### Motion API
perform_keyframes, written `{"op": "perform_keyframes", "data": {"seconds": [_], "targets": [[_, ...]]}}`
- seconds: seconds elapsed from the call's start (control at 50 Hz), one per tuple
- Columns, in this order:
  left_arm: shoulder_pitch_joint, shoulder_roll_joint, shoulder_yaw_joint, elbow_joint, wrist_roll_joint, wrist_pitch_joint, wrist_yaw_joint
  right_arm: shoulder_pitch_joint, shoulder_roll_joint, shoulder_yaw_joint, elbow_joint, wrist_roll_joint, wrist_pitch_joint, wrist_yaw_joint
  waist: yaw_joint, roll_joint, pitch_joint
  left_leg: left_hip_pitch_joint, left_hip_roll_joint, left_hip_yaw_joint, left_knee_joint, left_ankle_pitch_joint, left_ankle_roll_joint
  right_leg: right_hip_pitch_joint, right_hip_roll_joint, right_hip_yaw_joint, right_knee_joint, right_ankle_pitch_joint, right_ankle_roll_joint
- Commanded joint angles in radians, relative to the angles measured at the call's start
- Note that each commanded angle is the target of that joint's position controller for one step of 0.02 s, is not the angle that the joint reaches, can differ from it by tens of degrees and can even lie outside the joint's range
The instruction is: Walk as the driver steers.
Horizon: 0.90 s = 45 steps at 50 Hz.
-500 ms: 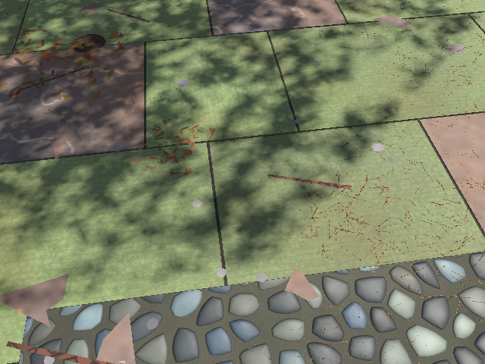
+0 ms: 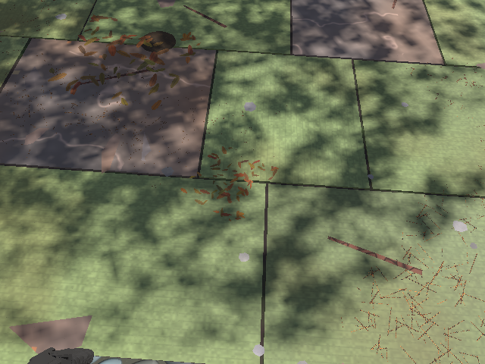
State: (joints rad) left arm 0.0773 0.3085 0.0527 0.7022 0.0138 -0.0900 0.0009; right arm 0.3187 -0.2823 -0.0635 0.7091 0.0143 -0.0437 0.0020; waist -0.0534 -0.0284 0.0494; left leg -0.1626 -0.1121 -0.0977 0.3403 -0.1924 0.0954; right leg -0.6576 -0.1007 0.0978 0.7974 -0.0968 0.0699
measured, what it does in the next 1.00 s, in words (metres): walks ahead: right foot, then left foot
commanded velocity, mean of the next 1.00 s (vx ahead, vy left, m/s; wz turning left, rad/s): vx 0.50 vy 0.00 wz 0.13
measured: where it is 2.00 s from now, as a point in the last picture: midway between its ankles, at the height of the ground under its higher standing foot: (238, 178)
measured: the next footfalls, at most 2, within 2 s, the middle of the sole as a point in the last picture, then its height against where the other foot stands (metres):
right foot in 0.18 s outside the picture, level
left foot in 0.68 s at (168, 352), level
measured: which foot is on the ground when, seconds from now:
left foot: down 0.00-0.18, up 0.20-0.66, down 0.68-1.00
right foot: up 0.00-0.16, down 0.18-0.70, up 0.72-1.00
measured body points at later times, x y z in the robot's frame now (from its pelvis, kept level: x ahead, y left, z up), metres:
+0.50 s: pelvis +0.27 -0.04 +0.00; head +0.30 -0.04 +0.45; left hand +0.22 +0.24 -0.12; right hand +0.51 -0.25 -0.09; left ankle +0.34 +0.15 -0.69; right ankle +0.26 -0.15 -0.75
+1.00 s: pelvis +0.51 +0.07 +0.00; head +0.53 +0.08 +0.45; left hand +0.64 +0.36 -0.11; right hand +0.59 -0.21 -0.12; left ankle +0.46 +0.16 -0.75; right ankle +0.66 -0.08 -0.68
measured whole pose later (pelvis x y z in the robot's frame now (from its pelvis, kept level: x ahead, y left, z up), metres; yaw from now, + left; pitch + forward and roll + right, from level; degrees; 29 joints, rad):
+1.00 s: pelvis +0.51 +0.07 +0.00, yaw +4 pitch +0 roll +2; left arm 0.17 0.31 0.07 0.78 -0.03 -0.03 -0.01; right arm 0.32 -0.27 -0.07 0.81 -0.02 -0.09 0.00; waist -0.05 -0.05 0.03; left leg -0.04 -0.03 0.18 0.25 -0.21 0.03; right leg -0.68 -0.11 0.06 0.92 -0.07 0.02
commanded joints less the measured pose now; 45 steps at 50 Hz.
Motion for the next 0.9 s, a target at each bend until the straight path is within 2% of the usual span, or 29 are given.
{"op": "perform_keyframes", "data": {"seconds": [0.02,0.06,0.12,0.16,0.18,0.2,0.22,0.24,0.26,0.28,0.3,0.32,0.34,0.42,0.52,0.56,0.6,0.64,0.66,0.68,0.7,0.72,0.74,0.76,0.78,0.8,0.82,0.86,0.9], "targets": [[-0.090,0.042,0.003,-0.074,-0.009,-0.014,-0.009,-0.004,-0.181,-0.051,-0.058,0.006,-0.008,-0.017,-0.011,0.103,-0.040,-0.099,0.190,-0.151,-0.099,0.163,0.128,0.144,0.076,-0.055,-0.185,0.177,0.013],[-0.128,0.060,0.008,-0.088,-0.019,-0.022,-0.018,0.028,-0.183,-0.052,-0.043,0.012,-0.003,-0.018,-0.024,0.113,-0.038,-0.066,0.213,-0.202,-0.068,0.116,0.120,0.164,0.089,-0.035,-0.243,0.187,0.002],[-0.112,0.100,0.024,-0.090,-0.023,-0.035,-0.028,0.035,-0.171,-0.052,-0.035,0.012,0.004,-0.024,-0.001,0.139,-0.044,0.022,0.251,-0.296,0.018,0.089,0.100,0.194,0.091,-0.004,-0.303,0.096,-0.032],[-0.009,0.122,0.040,-0.063,-0.023,-0.044,-0.024,0.010,-0.157,-0.049,-0.042,0.009,0.010,-0.023,0.059,0.163,-0.070,0.023,0.235,-0.317,0.103,0.134,0.073,0.327,0.098,-0.028,-0.347,0.042,-0.073],[0.095,0.152,0.056,-0.045,-0.011,-0.050,-0.017,0.009,-0.115,-0.034,-0.050,0.004,0.008,-0.020,0.110,0.139,-0.152,-0.018,0.181,-0.275,0.251,0.152,0.040,0.510,0.049,0.000,-0.355,0.032,-0.113],[0.242,0.206,0.068,-0.033,-0.001,-0.048,-0.008,0.038,-0.052,-0.010,-0.067,-0.017,0.007,-0.018,0.153,-0.002,-0.303,-0.150,0.104,-0.177,0.541,-0.062,-0.001,0.771,-0.131,0.185,-0.343,-0.035,-0.169],[0.292,0.265,0.082,0.004,0.006,-0.034,-0.018,0.168,-0.028,-0.001,-0.100,0.024,-0.002,-0.017,0.080,-0.354,-0.371,-0.506,0.004,-0.083,0.830,-0.431,-0.053,1.002,-0.318,0.676,-0.472,-0.324,-0.320],[0.249,0.157,0.059,-0.020,-0.014,-0.030,-0.023,0.143,-0.140,-0.021,-0.064,0.033,0.000,-0.022,0.105,-0.196,-0.271,-0.606,0.088,-0.111,0.944,-0.367,-0.069,0.936,-0.306,0.682,-0.516,-0.524,-0.295],[0.209,0.106,0.045,-0.027,-0.018,-0.023,-0.017,0.036,-0.183,-0.034,-0.076,0.023,0.006,-0.021,0.128,-0.109,-0.157,-0.624,0.117,-0.079,0.960,-0.272,-0.075,0.822,-0.265,0.507,-0.521,-0.460,-0.253],[0.165,0.092,0.037,-0.030,-0.008,-0.018,-0.015,-0.007,-0.171,-0.035,-0.082,0.012,0.011,-0.022,0.111,-0.042,-0.102,-0.586,0.151,-0.054,0.939,-0.203,-0.083,0.713,-0.222,0.380,-0.533,-0.312,-0.235],[0.148,0.072,0.031,-0.017,-0.004,-0.016,-0.015,-0.039,-0.152,-0.035,-0.091,0.002,0.009,-0.019,0.100,-0.036,-0.057,-0.565,0.174,-0.054,0.891,-0.158,-0.085,0.635,-0.183,0.298,-0.551,-0.204,-0.237],[0.146,0.064,0.026,-0.006,0.003,-0.019,-0.014,-0.033,-0.126,-0.032,-0.093,0.007,0.010,-0.013,0.081,-0.063,-0.048,-0.517,0.194,-0.051,0.860,-0.131,-0.083,0.582,-0.154,0.229,-0.574,-0.140,-0.232],[0.150,0.058,0.025,0.005,0.000,-0.023,-0.015,-0.024,-0.103,-0.027,-0.091,0.012,0.012,-0.009,0.075,-0.079,-0.047,-0.494,0.197,-0.039,0.831,-0.122,-0.083,0.560,-0.137,0.185,-0.596,-0.103,-0.239],[0.176,0.098,0.037,0.049,-0.015,-0.033,-0.018,-0.092,-0.057,-0.009,-0.113,0.000,0.011,-0.005,0.074,-0.046,-0.022,-0.537,0.204,-0.020,0.653,-0.053,-0.098,0.563,-0.149,0.086,-0.651,0.043,-0.290],[0.214,0.138,0.041,0.089,-0.031,-0.013,-0.013,-0.239,-0.030,0.013,-0.139,-0.002,-0.016,0.021,0.119,-0.035,-0.003,-0.460,0.201,0.068,0.355,0.167,-0.100,0.572,-0.110,-0.050,-0.659,0.142,-0.263],[0.271,0.148,0.040,0.116,-0.041,-0.002,-0.015,-0.309,-0.032,0.014,-0.161,0.002,-0.024,0.028,0.142,-0.035,0.013,-0.426,0.183,0.088,0.284,0.172,-0.098,0.585,-0.121,-0.036,-0.646,0.153,-0.261],[0.295,0.163,0.043,0.135,-0.047,0.012,-0.013,-0.338,-0.051,0.008,-0.177,0.007,-0.031,0.035,0.133,-0.051,0.023,-0.404,0.166,0.084,0.226,0.133,-0.083,0.625,-0.149,-0.007,-0.615,0.179,-0.252],[0.287,0.184,0.048,0.144,-0.050,0.024,-0.008,-0.292,-0.086,-0.006,-0.167,0.006,-0.039,0.037,0.084,-0.065,-0.001,-0.304,0.144,0.088,0.169,0.096,-0.060,0.647,-0.163,0.010,-0.549,0.262,-0.231],[0.269,0.185,0.046,0.144,-0.053,0.027,-0.005,-0.201,-0.112,-0.023,-0.140,0.001,-0.041,0.033,0.022,-0.059,-0.053,-0.154,0.122,0.105,0.123,0.115,-0.038,0.623,-0.136,-0.018,-0.447,0.380,-0.208],[0.271,0.155,0.034,0.141,-0.045,0.025,-0.004,-0.058,-0.162,-0.049,-0.097,-0.007,-0.040,0.022,-0.045,-0.043,-0.155,0.080,0.134,0.097,0.129,0.136,-0.011,0.541,-0.081,-0.055,-0.269,0.397,-0.175],[0.269,0.076,0.004,0.106,-0.012,0.020,-0.004,0.123,-0.244,-0.071,-0.072,-0.026,-0.032,0.005,-0.108,0.092,-0.326,0.383,0.356,-0.129,0.170,0.158,0.053,0.329,-0.010,-0.101,0.059,0.073,-0.128],[0.384,-0.012,-0.020,0.093,-0.030,0.005,-0.004,0.122,-0.281,-0.070,-0.072,-0.037,-0.024,0.006,-0.037,0.330,-0.437,0.562,0.551,-0.541,0.040,-0.061,0.180,0.026,0.126,-0.063,0.345,-0.497,-0.084],[0.330,0.106,0.010,0.108,-0.055,0.000,-0.006,0.101,-0.186,-0.048,-0.072,-0.027,-0.026,0.009,-0.069,0.217,-0.351,0.475,0.519,-0.543,-0.016,-0.183,0.163,-0.065,0.078,0.025,0.456,-0.480,-0.085],[0.264,0.133,0.022,0.084,-0.066,0.000,-0.008,0.045,-0.144,-0.033,-0.065,-0.015,-0.031,0.009,-0.051,0.196,-0.214,0.367,0.486,-0.386,-0.036,-0.163,0.130,-0.114,0.038,0.009,0.464,-0.389,-0.092],[0.232,0.120,0.023,0.083,-0.057,0.004,-0.004,-0.015,-0.114,-0.023,-0.061,-0.014,-0.036,0.013,-0.021,0.148,-0.151,0.253,0.440,-0.282,-0.067,-0.088,0.109,-0.083,0.002,-0.005,0.436,-0.307,-0.089],[0.223,0.110,0.027,0.083,-0.045,0.011,-0.001,-0.063,-0.087,-0.018,-0.056,-0.018,-0.043,0.017,0.009,0.150,-0.102,0.162,0.406,-0.200,-0.103,-0.017,0.098,-0.050,-0.021,-0.003,0.394,-0.246,-0.083],[0.244,0.092,0.028,0.093,-0.046,0.025,-0.002,-0.095,-0.068,-0.014,-0.051,-0.024,-0.052,0.018,0.037,0.156,-0.082,0.097,0.382,-0.128,-0.138,0.043,0.088,0.007,-0.038,0.005,0.377,-0.202,-0.078],[0.252,0.049,0.023,0.091,-0.048,0.048,-0.003,-0.117,-0.068,-0.021,-0.030,-0.027,-0.069,0.016,0.063,0.133,-0.060,0.036,0.380,-0.041,-0.184,0.143,0.097,0.037,-0.044,0.002,0.357,-0.159,-0.064],[0.213,0.039,0.024,0.071,-0.043,0.061,-0.002,-0.118,-0.085,-0.029,-0.008,-0.031,-0.077,0.008,0.069,0.105,-0.028,0.025,0.381,0.032,-0.208,0.206,0.101,-0.004,-0.046,0.013,0.306,-0.096,-0.053]]}}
